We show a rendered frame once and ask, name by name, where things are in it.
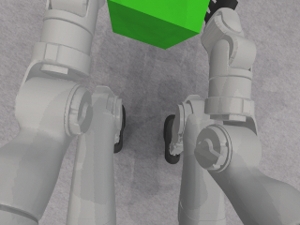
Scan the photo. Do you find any right robot forearm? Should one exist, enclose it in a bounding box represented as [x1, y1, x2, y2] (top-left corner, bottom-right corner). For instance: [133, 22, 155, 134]
[201, 7, 260, 140]

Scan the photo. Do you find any robot right shin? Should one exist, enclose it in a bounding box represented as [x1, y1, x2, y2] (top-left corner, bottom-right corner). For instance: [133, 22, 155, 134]
[169, 95, 215, 155]

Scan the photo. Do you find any carton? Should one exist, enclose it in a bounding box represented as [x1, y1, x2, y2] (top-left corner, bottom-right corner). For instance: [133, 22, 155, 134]
[107, 0, 210, 50]

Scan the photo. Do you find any robot shin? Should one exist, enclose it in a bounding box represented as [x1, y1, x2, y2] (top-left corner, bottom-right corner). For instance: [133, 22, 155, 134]
[95, 85, 120, 143]
[169, 95, 215, 155]

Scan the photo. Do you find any robot left shin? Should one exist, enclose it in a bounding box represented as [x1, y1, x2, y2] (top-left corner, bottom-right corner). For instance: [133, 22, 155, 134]
[95, 85, 120, 143]

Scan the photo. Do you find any robot right upper arm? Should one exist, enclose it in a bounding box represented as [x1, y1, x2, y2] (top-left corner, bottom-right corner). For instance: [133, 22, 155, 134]
[194, 124, 300, 225]

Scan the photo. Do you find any right robot hand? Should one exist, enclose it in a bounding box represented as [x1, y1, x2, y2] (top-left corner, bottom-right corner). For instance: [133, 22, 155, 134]
[204, 0, 238, 25]

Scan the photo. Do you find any robot left upper arm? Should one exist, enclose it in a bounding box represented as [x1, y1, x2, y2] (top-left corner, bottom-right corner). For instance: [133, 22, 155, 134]
[0, 77, 94, 225]

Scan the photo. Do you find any left robot forearm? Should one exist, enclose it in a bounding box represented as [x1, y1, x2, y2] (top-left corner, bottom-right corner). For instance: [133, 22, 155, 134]
[14, 0, 105, 122]

